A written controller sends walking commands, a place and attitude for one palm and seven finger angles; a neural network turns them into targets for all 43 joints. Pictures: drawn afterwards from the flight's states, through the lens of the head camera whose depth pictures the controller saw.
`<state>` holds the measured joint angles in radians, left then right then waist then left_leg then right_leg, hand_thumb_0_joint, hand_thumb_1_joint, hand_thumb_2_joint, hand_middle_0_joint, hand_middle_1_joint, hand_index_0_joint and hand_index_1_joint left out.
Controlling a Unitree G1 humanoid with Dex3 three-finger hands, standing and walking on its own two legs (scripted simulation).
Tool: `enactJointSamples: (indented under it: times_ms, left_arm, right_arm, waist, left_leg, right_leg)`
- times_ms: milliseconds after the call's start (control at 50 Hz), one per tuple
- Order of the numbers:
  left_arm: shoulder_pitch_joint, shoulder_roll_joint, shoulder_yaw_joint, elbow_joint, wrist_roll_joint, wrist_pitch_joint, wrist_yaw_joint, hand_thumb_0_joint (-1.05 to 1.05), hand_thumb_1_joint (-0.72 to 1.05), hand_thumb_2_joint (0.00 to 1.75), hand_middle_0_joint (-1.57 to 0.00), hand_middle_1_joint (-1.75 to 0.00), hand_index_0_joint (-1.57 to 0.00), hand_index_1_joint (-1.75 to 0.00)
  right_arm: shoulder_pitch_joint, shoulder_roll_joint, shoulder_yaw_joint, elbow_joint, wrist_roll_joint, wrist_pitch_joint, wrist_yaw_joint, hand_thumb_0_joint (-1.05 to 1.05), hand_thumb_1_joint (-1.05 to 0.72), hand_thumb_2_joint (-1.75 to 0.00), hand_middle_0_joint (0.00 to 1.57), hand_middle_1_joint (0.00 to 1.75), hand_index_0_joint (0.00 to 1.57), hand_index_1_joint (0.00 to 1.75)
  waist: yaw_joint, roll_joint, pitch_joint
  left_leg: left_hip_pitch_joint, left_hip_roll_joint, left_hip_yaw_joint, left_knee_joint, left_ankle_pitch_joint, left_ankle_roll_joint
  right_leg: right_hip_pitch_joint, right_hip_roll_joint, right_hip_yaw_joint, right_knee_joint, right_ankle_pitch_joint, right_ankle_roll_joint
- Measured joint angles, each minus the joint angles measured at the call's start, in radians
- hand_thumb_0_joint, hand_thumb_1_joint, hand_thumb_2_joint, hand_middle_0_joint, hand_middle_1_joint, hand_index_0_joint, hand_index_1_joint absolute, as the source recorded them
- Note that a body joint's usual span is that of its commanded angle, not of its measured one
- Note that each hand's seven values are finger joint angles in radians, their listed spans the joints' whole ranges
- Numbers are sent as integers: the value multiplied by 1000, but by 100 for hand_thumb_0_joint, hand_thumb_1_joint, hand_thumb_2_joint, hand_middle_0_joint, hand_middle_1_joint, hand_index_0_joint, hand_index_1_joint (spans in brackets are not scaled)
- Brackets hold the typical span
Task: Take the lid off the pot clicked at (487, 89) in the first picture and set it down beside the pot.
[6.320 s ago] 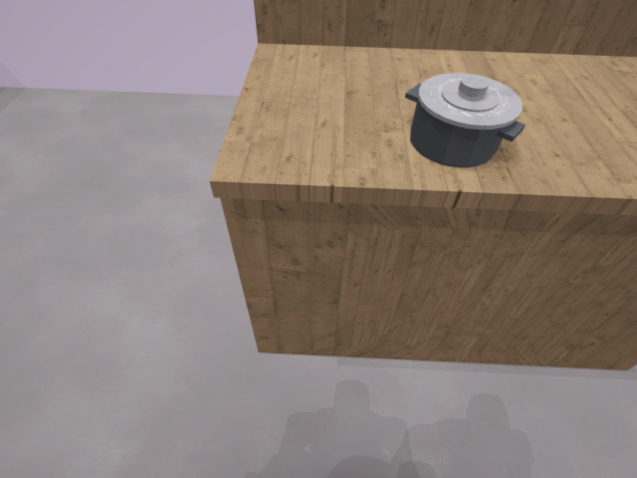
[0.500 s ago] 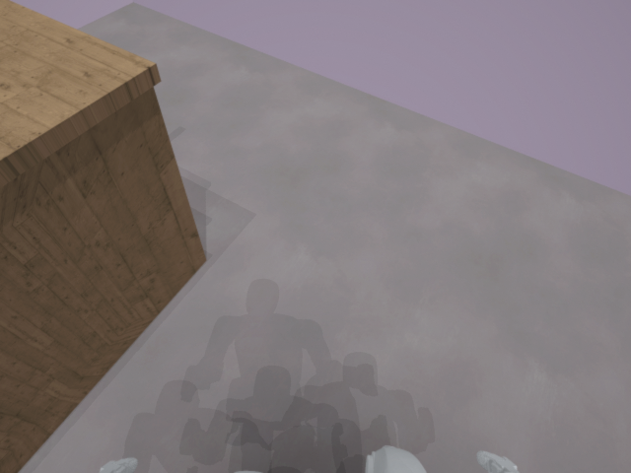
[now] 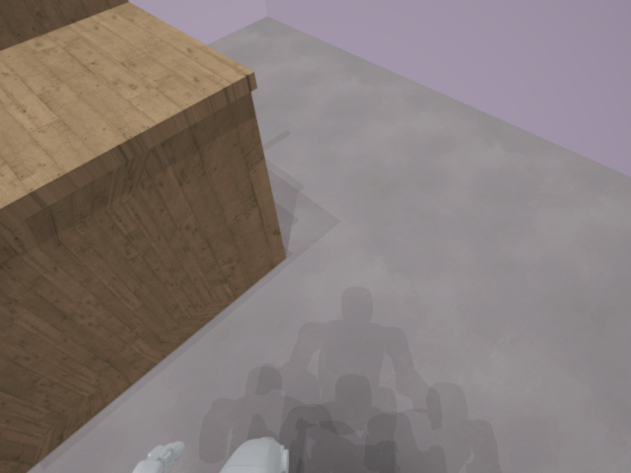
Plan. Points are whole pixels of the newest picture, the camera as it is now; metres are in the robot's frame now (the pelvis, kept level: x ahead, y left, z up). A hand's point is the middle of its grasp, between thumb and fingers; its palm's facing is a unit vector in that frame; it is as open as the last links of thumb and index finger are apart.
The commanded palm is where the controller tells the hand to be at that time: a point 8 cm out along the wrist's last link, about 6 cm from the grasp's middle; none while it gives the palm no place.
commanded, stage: turn to face it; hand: left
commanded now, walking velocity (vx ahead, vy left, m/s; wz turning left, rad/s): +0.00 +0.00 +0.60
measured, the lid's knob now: out of the picture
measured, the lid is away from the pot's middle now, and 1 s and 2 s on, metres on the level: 0.01 0.01 0.01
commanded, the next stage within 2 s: take the last steps up to it in 1.18 s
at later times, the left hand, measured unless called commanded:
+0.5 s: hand out of the picture +0.04 +0.29 -0.16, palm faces +0.33 -0.91 -0.27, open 7.3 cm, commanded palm none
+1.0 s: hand out of the picture +0.00 +0.22 -0.15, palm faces +0.56 -0.78 -0.27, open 7.3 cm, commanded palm none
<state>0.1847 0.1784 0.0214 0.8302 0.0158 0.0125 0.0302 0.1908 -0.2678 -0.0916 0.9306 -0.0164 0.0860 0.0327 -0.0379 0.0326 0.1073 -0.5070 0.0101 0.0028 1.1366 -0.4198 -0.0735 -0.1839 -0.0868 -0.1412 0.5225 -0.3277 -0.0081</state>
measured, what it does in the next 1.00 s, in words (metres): steps on the spot, turning left: left foot, then right foot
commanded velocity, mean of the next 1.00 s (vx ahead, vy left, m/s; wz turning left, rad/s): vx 0.00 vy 0.00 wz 0.54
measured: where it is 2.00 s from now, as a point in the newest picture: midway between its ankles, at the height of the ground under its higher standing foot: outside the picture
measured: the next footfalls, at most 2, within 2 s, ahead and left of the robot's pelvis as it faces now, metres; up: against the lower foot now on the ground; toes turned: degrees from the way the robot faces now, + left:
left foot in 0.20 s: +0.04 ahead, +0.14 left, +0.00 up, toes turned +13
right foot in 0.74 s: +0.12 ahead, -0.08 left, +0.00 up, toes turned +27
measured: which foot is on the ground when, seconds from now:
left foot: up 0.00-0.18, down 0.20-0.74, up 0.76-1.00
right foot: down 0.00-0.20, up 0.22-0.72, down 0.74-1.00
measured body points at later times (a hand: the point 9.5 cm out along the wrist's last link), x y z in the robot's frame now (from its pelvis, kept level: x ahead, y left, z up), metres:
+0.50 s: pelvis +0.01 +0.05 +0.00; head +0.05 +0.09 +0.45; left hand +0.02 +0.34 -0.14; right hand +0.18 -0.16 -0.12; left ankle +0.00 +0.13 -0.74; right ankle +0.06 -0.12 -0.66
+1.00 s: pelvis +0.03 +0.01 +0.00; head +0.08 +0.02 +0.45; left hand -0.03 +0.26 -0.13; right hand +0.23 -0.18 -0.15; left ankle -0.05 +0.12 -0.68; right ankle +0.08 -0.09 -0.74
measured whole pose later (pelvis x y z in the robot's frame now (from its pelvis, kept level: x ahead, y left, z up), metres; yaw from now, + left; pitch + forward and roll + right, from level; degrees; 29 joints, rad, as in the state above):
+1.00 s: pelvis +0.03 +0.01 +0.00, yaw +36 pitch -1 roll +2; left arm 0.20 0.19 0.03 0.85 0.02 0.02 0.03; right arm 0.20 -0.26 -0.08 0.94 -0.01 0.08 0.03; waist -0.02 0.01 0.11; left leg -0.44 0.01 0.00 0.99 -0.45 -0.06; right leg -0.19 -0.09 -0.13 0.52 -0.31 0.00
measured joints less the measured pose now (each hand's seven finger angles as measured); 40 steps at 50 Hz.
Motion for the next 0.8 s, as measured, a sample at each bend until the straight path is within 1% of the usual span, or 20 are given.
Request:
enactJointSamples:
  times_ms: [60, 140, 180, 200, 220, 240, 260, 300, 320, 360, 400, 460, 520, 600, 680, 720, 740, 760, 780, 800]
  left_arm:
    - [28, 7, 1, 14, 3, 4, -3, 1, 91, 90, -20, -30, -21, -30]
    - [61, 33, 12, 32, 7, 12, -5, 1, 91, 90, -20, -30, -21, -30]
    - [80, 54, 21, 41, 4, 17, -7, 1, 91, 90, -20, -30, -21, -30]
    - [92, 64, 26, 44, 0, 20, -9, 1, 91, 90, -20, -30, -21, -30]
    - [92, 79, 33, 53, -4, 28, -11, 1, 91, 90, -20, -30, -21, -30]
    - [88, 91, 38, 61, -5, 41, -9, 1, 91, 90, -20, -30, -21, -30]
    - [82, 99, 43, 70, -5, 53, -5, 1, 91, 90, -20, -30, -21, -30]
    - [67, 108, 51, 82, -6, 66, -3, 1, 91, 90, -20, -30, -20, -30]
    - [58, 111, 53, 82, -5, 66, -4, 1, 91, 90, -20, -30, -20, -30]
    - [41, 115, 56, 71, -2, 61, -8, 1, 91, 90, -20, -30, -20, -30]
    - [26, 114, 54, 57, -1, 55, -11, 1, 91, 90, -19, -30, -20, -30]
    - [3, 109, 50, 40, 0, 49, -12, 1, 91, 90, -19, -30, -20, -30]
    - [-22, 100, 46, 29, -1, 48, -10, 1, 91, 90, -19, -30, -20, -30]
    - [-56, 84, 38, 15, -6, 48, -7, 1, 91, 90, -20, -30, -20, -30]
    - [-80, 64, 27, -5, -13, 38, -5, 1, 91, 90, -20, -30, -20, -30]
    - [-80, 56, 20, -18, -16, 25, -5, 1, 91, 90, -20, -30, -20, -30]
    - [-73, 55, 17, -26, -14, 15, -4, 1, 91, 90, -20, -30, -20, -30]
    - [-72, 46, 15, -26, -10, 7, -1, 1, 91, 90, -20, -30, -20, -30]
    - [-69, 37, 10, -26, -8, 5, 0, 1, 91, 90, -20, -30, -20, -30]
    - [-62, 27, 7, -26, -8, 6, 1, 1, 91, 90, -20, -30, -21, -30]
  right_arm:
    - [-29, 4, 7, -2, 2, 2, 4, 1, -91, -90, 20, 30, 20, 30]
    - [-73, 10, 19, -18, 6, -9, 6, 1, -91, -90, 19, 30, 20, 30]
    - [-87, 12, 26, -35, 6, -21, 5, 1, -91, -90, 19, 30, 20, 30]
    - [-90, 9, 28, -48, 4, -31, 6, 1, -91, -90, 19, 30, 20, 30]
    - [-97, 12, 28, -57, 2, -43, 4, 1, -91, -90, 20, 30, 20, 30]
    - [-101, 15, 30, -65, 4, -53, 3, 1, -91, -90, 20, 30, 20, 30]
    - [-101, 17, 33, -71, 6, -60, -1, 1, -91, -90, 20, 30, 20, 30]
    - [-91, 20, 37, -79, 4, -67, -12, 0, -91, -90, 20, 30, 20, 30]
    - [-85, 22, 39, -79, 3, -67, -16, 0, -91, -90, 20, 30, 20, 30]
    - [-74, 26, 43, -74, 2, -64, -20, 0, -91, -90, 20, 30, 20, 30]
    - [-62, 30, 46, -68, 3, -61, -20, 0, -91, -90, 20, 30, 21, 30]
    - [-41, 39, 48, -59, 3, -59, -18, 0, -91, -90, 20, 30, 21, 30]
    - [-19, 48, 47, -53, 2, -56, -17, 0, -90, -90, 20, 30, 21, 30]
    - [12, 54, 41, -43, -3, -49, -18, 0, -90, -90, 20, 30, 21, 30]
    - [38, 48, 30, -29, -5, -37, -20, 0, -90, -90, 20, 30, 21, 30]
    - [52, 42, 24, -23, 0, -32, -21, 1, -90, -90, 20, 30, 21, 30]
    - [61, 39, 20, -22, 5, -30, -20, 1, -90, -90, 20, 30, 21, 30]
    - [58, 31, 14, -17, 7, -27, -21, 1, -90, -90, 20, 30, 21, 30]
    - [56, 23, 8, -12, 4, -23, -22, 1, -90, -90, 20, 30, 21, 30]
    - [55, 16, 3, -9, 1, -17, -22, 1, -91, -90, 20, 30, 21, 30]
  waist:
    - [15, -18, 8]
    - [44, -45, 20]
    - [54, -61, 17]
    - [58, -65, 11]
    - [59, -80, 13]
    - [63, -89, 16]
    - [66, -89, 15]
    - [64, -82, 7]
    - [64, -79, 3]
    - [65, -74, -4]
    - [63, -69, -11]
    - [54, -62, -21]
    - [40, -53, -28]
    - [16, -35, -31]
    - [-3, -11, -32]
    - [-7, -1, -38]
    - [-3, -3, -46]
    - [-2, 12, -41]
    - [-6, 25, -35]
    - [-11, 33, -32]
  left_leg:
    - [32, 18, 22, -104, -2, 0]
    - [109, 19, 63, -305, -7, 18]
    - [167, 7, 87, -440, 48, 33]
    - [201, 2, 94, -518, 119, 54]
    - [193, -12, 92, -512, 133, 83]
    - [183, -20, 87, -489, 117, 107]
    - [180, -23, 79, -480, 100, 123]
    - [191, -28, 54, -501, 98, 136]
    - [201, -31, 41, -525, 110, 134]
    - [222, -40, 19, -575, 141, 135]
    - [236, -49, -3, -616, 166, 141]
    - [249, -62, -37, -653, 190, 144]
    - [250, -75, -73, -665, 200, 142]
    - [239, -88, -122, -654, 200, 132]
    - [216, -102, -171, -623, 190, 112]
    - [196, -115, -195, -589, 176, 97]
    - [178, -125, -199, -557, 160, 89]
    - [149, -122, -191, -484, 81, 77]
    - [114, -119, -172, -384, 9, 67]
    - [80, -114, -147, -278, -31, 61]
  right_leg:
    - [9, -22, -34, 2, -8, 8]
    - [5, -53, -77, 37, -34, 30]
    - [-6, -74, -99, 83, -62, 47]
    - [-28, -85, -105, 136, -81, 56]
    - [-67, -95, -81, 232, -128, 70]
    - [-113, -86, -36, 342, -189, 78]
    - [-155, -67, 3, 440, -227, 84]
    - [-226, -37, 54, 575, -215, 93]
    - [-253, -30, 70, 610, -184, 96]
    - [-292, -23, 97, 631, -119, 104]
    - [-312, -20, 117, 611, -74, 110]
    - [-318, -13, 142, 556, -46, 118]
    - [-306, 1, 156, 497, -51, 122]
    - [-267, 31, 163, 395, -84, 116]
    - [-195, 71, 160, 247, -83, 100]
    - [-124, 85, 153, 97, -6, 91]
    - [-91, 82, 152, 22, 35, 57]
    - [-91, 87, 140, 26, 40, 22]
    - [-89, 85, 124, 38, 31, 4]
    - [-80, 78, 108, 40, 23, -3]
